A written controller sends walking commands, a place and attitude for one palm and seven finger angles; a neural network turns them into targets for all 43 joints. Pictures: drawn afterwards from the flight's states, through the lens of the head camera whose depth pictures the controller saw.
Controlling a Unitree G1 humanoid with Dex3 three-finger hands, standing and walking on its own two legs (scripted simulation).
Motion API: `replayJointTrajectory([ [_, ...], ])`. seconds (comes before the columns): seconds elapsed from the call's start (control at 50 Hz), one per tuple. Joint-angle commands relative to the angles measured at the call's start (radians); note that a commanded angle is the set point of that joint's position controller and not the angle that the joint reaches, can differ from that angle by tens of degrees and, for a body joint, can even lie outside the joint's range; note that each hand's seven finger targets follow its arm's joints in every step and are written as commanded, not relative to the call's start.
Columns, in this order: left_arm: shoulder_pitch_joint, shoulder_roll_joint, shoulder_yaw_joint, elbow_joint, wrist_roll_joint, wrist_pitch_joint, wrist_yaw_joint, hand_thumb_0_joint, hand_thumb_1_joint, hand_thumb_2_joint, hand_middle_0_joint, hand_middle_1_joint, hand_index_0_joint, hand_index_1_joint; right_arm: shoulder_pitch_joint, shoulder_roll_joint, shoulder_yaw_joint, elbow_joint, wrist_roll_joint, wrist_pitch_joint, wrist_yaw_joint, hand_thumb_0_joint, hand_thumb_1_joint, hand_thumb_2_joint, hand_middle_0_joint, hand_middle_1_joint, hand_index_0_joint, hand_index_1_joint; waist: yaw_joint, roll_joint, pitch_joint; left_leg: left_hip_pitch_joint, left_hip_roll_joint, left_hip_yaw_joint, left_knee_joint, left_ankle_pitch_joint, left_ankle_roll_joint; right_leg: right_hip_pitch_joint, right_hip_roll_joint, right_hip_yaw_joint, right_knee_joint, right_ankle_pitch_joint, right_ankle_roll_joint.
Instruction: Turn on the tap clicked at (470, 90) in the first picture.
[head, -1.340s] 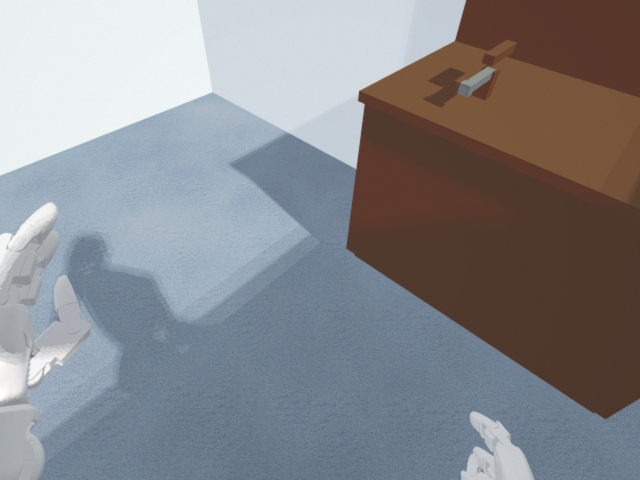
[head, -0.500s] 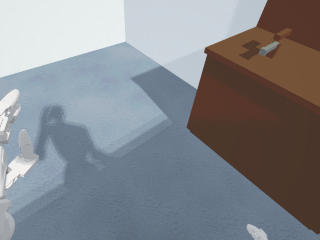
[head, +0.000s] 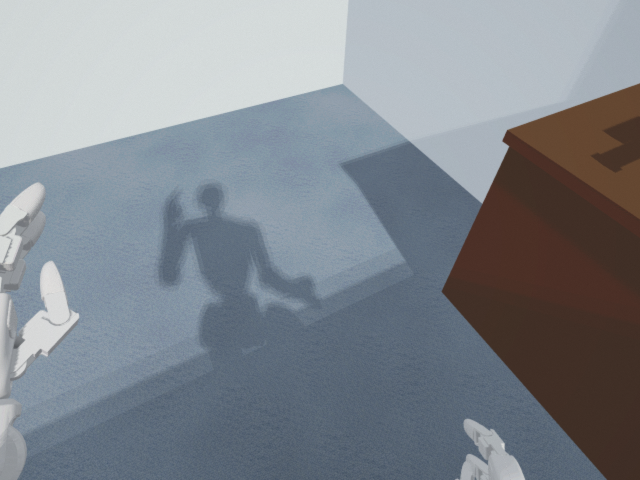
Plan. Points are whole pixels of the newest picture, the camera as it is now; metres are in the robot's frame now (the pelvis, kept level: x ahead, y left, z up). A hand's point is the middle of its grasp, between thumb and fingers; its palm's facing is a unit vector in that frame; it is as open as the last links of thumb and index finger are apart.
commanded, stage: walk to a spot facing it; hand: left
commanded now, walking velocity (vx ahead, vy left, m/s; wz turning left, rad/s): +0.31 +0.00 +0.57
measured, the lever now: out of the picture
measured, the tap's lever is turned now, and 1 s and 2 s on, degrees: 0 0 0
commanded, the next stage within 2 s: turn to face it in 0.46 s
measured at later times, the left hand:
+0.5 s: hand (79, 244) +0.29 +0.27 +0.18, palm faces +0.61 -0.65 -0.45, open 7.4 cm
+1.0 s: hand (141, 213) +0.35 +0.24 +0.16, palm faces +0.66 -0.68 -0.33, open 7.4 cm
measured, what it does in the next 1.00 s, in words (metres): walks ahead: right foot, then left foot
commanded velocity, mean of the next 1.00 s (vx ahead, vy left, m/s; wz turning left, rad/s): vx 0.05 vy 0.00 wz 0.04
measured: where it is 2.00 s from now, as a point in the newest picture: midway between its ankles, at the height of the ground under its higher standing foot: outside the picture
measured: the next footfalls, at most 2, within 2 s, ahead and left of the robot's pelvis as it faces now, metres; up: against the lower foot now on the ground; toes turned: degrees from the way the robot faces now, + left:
right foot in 0.04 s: +0.12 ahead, -0.12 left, +0.00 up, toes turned -7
left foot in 0.52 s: +0.21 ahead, +0.13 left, +0.00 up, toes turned +26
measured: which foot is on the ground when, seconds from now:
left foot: down 0.00-0.04, up 0.06-0.50, down 0.52-0.88, up 0.90-1.00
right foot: up 0.00-0.02, down 0.04-0.50, up 0.52-0.86, down 0.88-1.00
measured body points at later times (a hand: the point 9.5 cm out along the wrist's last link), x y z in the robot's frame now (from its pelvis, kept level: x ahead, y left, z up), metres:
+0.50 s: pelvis +0.14 -0.01 -0.01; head +0.18 -0.01 +0.43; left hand +0.25 +0.30 +0.20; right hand +0.36 -0.22 -0.10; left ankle +0.18 +0.12 -0.73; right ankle +0.08 -0.11 -0.73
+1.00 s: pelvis +0.19 -0.05 -0.01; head +0.20 -0.08 +0.44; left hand +0.31 +0.27 +0.18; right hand +0.43 -0.22 -0.10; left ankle +0.15 +0.08 -0.68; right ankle +0.25 -0.13 -0.74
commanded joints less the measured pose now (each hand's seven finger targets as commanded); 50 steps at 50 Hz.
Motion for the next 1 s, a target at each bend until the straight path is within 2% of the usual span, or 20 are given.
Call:
replayJointTrajectory([
  [0.0, -0.071, 0.189, 0.113, -0.217, 0.006, -0.046, 0.017, 0.000, 0.900, 0.900, -0.200, -0.300, -0.200, -0.300, -0.116, -0.123, -0.055, -0.145, 0.019, -0.010, -0.005, 0.000, -0.900, -0.900, 0.200, 0.300, 0.200, 0.300, 0.005, -0.071, -0.219, -0.356, 0.092, 0.007, 0.426, 0.330, 0.071, 0.621, -0.188, 0.210, -0.252, 0.092, -0.091],
  [0.02, -0.074, 0.243, 0.173, -0.195, -0.002, -0.042, 0.024, 0.000, 0.900, 0.900, -0.200, -0.300, -0.200, -0.300, -0.137, -0.123, -0.066, -0.171, 0.017, -0.004, -0.010, 0.000, -0.900, -0.900, 0.200, 0.300, 0.200, 0.300, 0.005, -0.284, -0.258, -0.594, -0.038, 0.098, 0.746, -0.138, 0.017, 0.721, -0.448, 0.615, -0.281, 0.205, -0.202],
  [0.04, -0.046, 0.220, 0.188, -0.128, -0.020, -0.046, 0.032, 0.000, 0.900, 0.900, -0.200, -0.300, -0.200, -0.300, -0.138, -0.148, -0.075, -0.169, 0.011, 0.005, -0.014, 0.000, -0.900, -0.900, 0.200, 0.300, 0.200, 0.300, 0.011, -0.217, -0.233, -0.628, -0.002, 0.019, 0.888, -0.166, 0.001, 0.662, -0.509, 0.639, -0.325, 0.166, -0.218],
  [0.08, 0.020, 0.208, 0.177, -0.105, -0.019, -0.062, 0.028, 0.000, 0.900, 0.900, -0.200, -0.300, -0.200, -0.300, -0.129, -0.161, -0.083, -0.163, 0.010, 0.020, -0.003, 0.000, -0.900, -0.900, 0.200, 0.300, 0.200, 0.300, -0.014, -0.163, -0.119, -0.658, 0.073, 0.032, 0.988, -0.058, -0.027, 0.472, -0.466, 0.536, -0.350, 0.022, -0.223],
  [0.12, 0.062, 0.210, 0.185, -0.140, -0.013, -0.078, 0.019, 0.000, 0.900, 0.900, -0.200, -0.300, -0.200, -0.300, -0.166, -0.142, -0.068, -0.170, 0.013, 0.066, -0.002, 0.000, -0.900, -0.900, 0.200, 0.300, 0.200, 0.300, -0.014, -0.092, -0.019, -0.643, 0.115, 0.056, 0.989, 0.001, -0.053, 0.305, -0.389, 0.303, -0.365, 0.123, -0.177],
  [0.2, -0.036, 0.203, 0.162, -0.223, -0.016, -0.075, 0.027, 0.000, 0.900, 0.900, -0.200, -0.300, -0.200, -0.300, -0.157, -0.139, -0.064, -0.186, 0.005, 0.076, -0.003, 0.000, -0.900, -0.900, 0.200, 0.300, 0.200, 0.300, -0.033, -0.113, -0.013, -0.559, 0.153, 0.142, 0.757, 0.095, -0.067, 0.246, -0.328, 0.040, -0.362, 0.268, -0.135],
  [0.36, -0.008, 0.191, 0.162, -0.250, -0.022, -0.046, 0.076, 0.000, 0.900, 0.900, -0.200, -0.300, -0.200, -0.300, -0.109, -0.110, -0.068, -0.232, 0.005, 0.055, -0.029, 0.000, -0.900, -0.900, 0.200, 0.300, 0.200, 0.300, 0.007, -0.219, -0.053, -0.410, 0.094, 0.340, 0.321, 0.083, -0.056, 0.364, -0.327, -0.062, -0.214, 0.687, -0.121],
  [0.44, -0.010, 0.186, 0.151, -0.250, -0.033, -0.036, 0.091, 0.000, 0.900, 0.900, -0.200, -0.300, -0.200, -0.300, -0.087, -0.113, -0.072, -0.243, 0.012, 0.060, -0.042, 0.000, -0.900, -0.900, 0.200, 0.300, 0.200, 0.300, -0.033, -0.192, -0.162, -0.178, -0.010, 0.400, 0.090, 0.138, -0.039, 0.371, -0.305, -0.128, 0.092, 0.845, -0.071],
  [0.46, -0.044, 0.194, 0.152, -0.284, -0.038, -0.046, 0.093, 0.000, 0.900, 0.900, -0.200, -0.300, -0.200, -0.300, -0.078, -0.110, -0.068, -0.251, 0.012, 0.062, -0.046, 0.000, -0.900, -0.900, 0.200, 0.300, 0.200, 0.300, -0.066, -0.134, -0.217, -0.041, -0.009, 0.371, 0.008, 0.240, -0.023, 0.303, -0.276, -0.134, 0.260, 0.765, -0.034],
  [0.48, -0.050, 0.198, 0.161, -0.308, -0.047, -0.063, 0.089, 0.000, 0.900, 0.900, -0.200, -0.300, -0.200, -0.300, -0.085, -0.128, -0.072, -0.253, 0.010, 0.056, -0.043, 0.000, -0.900, -0.900, 0.200, 0.300, 0.200, 0.300, -0.066, 0.053, -0.266, 0.147, 0.154, 0.131, -0.011, 0.584, 0.072, 0.109, -0.172, -0.119, 0.497, 0.317, 0.020],
  [0.5, -0.044, 0.206, 0.167, -0.342, -0.056, -0.077, 0.082, 0.000, 0.900, 0.900, -0.200, -0.300, -0.200, -0.300, -0.086, -0.156, -0.071, -0.256, 0.010, 0.043, -0.028, 0.000, -0.900, -0.900, 0.200, 0.300, 0.200, 0.300, -0.032, 0.275, -0.288, 0.256, 0.452, -0.321, -0.004, 1.187, 0.247, -0.133, -0.029, -0.012, 0.689, -0.399, 0.056],
  [0.52, -0.087, 0.248, 0.178, -0.316, -0.025, -0.077, 0.068, 0.000, 0.900, 0.900, -0.200, -0.300, -0.200, -0.300, -0.085, -0.147, -0.062, -0.235, 0.015, 0.032, 0.000, 0.000, -0.900, -0.900, 0.200, 0.300, 0.200, 0.300, -0.045, 0.179, -0.234, 0.263, 0.478, -0.378, -0.006, 1.208, 0.282, -0.220, -0.032, 0.106, 0.736, -0.454, 0.029],
  [0.56, -0.063, 0.248, 0.191, -0.300, -0.027, -0.070, 0.049, 0.000, 0.900, 0.900, -0.200, -0.300, -0.200, -0.300, -0.113, -0.168, -0.082, -0.211, 0.026, 0.035, 0.009, 0.000, -0.900, -0.900, 0.200, 0.300, 0.200, 0.300, -0.042, 0.113, -0.203, 0.146, 0.432, -0.227, -0.022, 0.905, 0.239, -0.204, -0.076, 0.144, 0.694, -0.326, 0.030],
  [0.64, 0.071, 0.228, 0.218, -0.436, -0.050, -0.069, 0.053, 0.000, 0.900, 0.900, -0.200, -0.300, -0.200, -0.300, -0.124, -0.142, -0.070, -0.206, 0.026, 0.020, 0.035, 0.000, -0.900, -0.900, 0.200, 0.300, 0.200, 0.300, -0.015, 0.236, -0.207, -0.057, 0.289, 0.102, -0.077, 0.585, 0.136, -0.029, -0.051, 0.079, 0.421, -0.099, 0.017],
  [0.68, 0.082, 0.182, 0.181, -0.411, -0.053, -0.069, 0.046, 0.000, 0.900, 0.900, -0.200, -0.300, -0.200, -0.300, -0.114, -0.131, -0.054, -0.203, 0.022, -0.002, 0.039, 0.000, -0.900, -0.900, 0.200, 0.300, 0.200, 0.300, -0.022, 0.270, -0.168, -0.154, 0.276, 0.154, -0.126, 0.452, 0.104, 0.063, -0.020, 0.041, 0.284, -0.058, 0.016],
  [0.82, -0.159, 0.110, 0.081, -0.102, -0.018, -0.031, 0.036, 0.000, 0.900, 0.900, -0.200, -0.300, -0.200, -0.300, -0.085, -0.147, -0.054, -0.173, 0.027, -0.032, 0.008, 0.000, -0.900, -0.900, 0.200, 0.300, 0.200, 0.300, -0.009, 0.130, -0.073, -0.191, 0.303, 0.232, 0.053, 0.182, 0.011, 0.207, 0.029, 0.020, -0.126, 0.050, 0.019],
  [0.84, -0.212, 0.111, 0.057, -0.075, -0.009, -0.026, 0.031, 0.000, 0.900, 0.900, -0.200, -0.300, -0.200, -0.300, -0.086, -0.135, -0.053, -0.173, 0.027, -0.031, 0.005, 0.000, -0.900, -0.900, 0.200, 0.300, 0.200, 0.300, -0.019, 0.018, -0.044, -0.189, 0.251, 0.269, 0.167, 0.096, -0.017, 0.169, -0.027, 0.115, -0.216, 0.177, -0.007],
  [0.88, -0.284, 0.158, 0.052, -0.052, -0.003, -0.014, 0.035, 0.000, 0.900, 0.900, -0.200, -0.300, -0.200, -0.300, -0.119, -0.117, -0.039, -0.190, 0.021, -0.033, 0.000, 0.000, -0.900, -0.900, 0.200, 0.300, 0.200, 0.300, -0.015, -0.311, -0.039, -0.383, 0.066, 0.219, 0.489, -0.226, -0.073, 0.191, -0.287, 0.533, -0.313, 0.625, -0.155],
  [0.94, -0.305, 0.158, 0.040, -0.122, -0.012, -0.026, 0.033, 0.000, 0.900, 0.900, -0.200, -0.300, -0.200, -0.300, -0.151, -0.132, -0.045, -0.188, 0.026, -0.007, 0.004, 0.000, -0.900, -0.900, 0.200, 0.300, 0.200, 0.300, -0.009, -0.219, -0.072, -0.426, 0.090, 0.112, 0.711, -0.119, -0.085, 0.222, -0.277, 0.525, -0.292, 0.511, -0.192],
  [0.98, -0.201, 0.185, 0.092, -0.195, -0.021, -0.056, 0.037, 0.000, 0.900, 0.900, -0.200, -0.300, -0.200, -0.300, -0.151, -0.125, -0.033, -0.192, 0.024, 0.019, 0.005, 0.000, -0.900, -0.900, 0.200, 0.300, 0.200, 0.300, -0.005, -0.155, -0.108, -0.400, 0.086, 0.124, 0.648, -0.080, -0.083, 0.243, -0.229, 0.392, -0.265, 0.496, -0.196],
])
